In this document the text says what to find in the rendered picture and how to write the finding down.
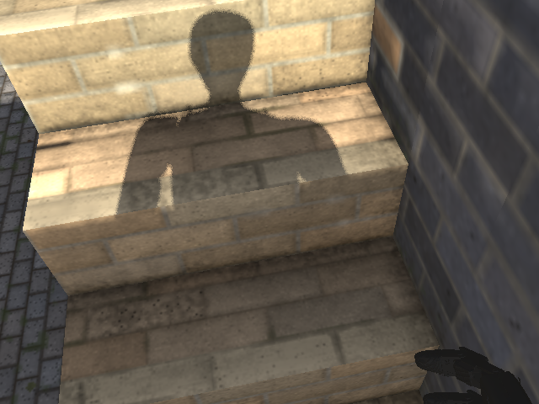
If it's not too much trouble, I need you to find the right robot hand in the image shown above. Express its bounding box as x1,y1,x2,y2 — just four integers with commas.
414,347,532,404

